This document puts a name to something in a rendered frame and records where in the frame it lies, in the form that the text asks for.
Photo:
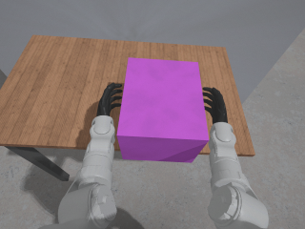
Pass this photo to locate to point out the left robot hand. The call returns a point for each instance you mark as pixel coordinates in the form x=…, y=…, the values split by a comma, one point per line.
x=105, y=103

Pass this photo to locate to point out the robot left upper arm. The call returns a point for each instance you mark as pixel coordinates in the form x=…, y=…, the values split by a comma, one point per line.
x=91, y=207

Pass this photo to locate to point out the carton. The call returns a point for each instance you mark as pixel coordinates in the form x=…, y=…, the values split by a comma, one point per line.
x=162, y=115

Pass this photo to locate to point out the right robot hand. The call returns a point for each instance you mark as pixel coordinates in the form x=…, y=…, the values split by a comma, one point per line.
x=218, y=110

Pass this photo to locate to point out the robot right upper arm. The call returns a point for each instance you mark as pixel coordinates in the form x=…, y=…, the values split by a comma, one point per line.
x=231, y=208

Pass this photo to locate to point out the table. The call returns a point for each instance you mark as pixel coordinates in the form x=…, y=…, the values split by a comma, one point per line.
x=52, y=93

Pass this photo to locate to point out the right robot forearm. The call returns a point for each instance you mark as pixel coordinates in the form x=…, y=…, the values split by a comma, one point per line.
x=224, y=162

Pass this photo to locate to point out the left robot forearm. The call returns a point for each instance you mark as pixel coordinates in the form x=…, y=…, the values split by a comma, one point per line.
x=98, y=159

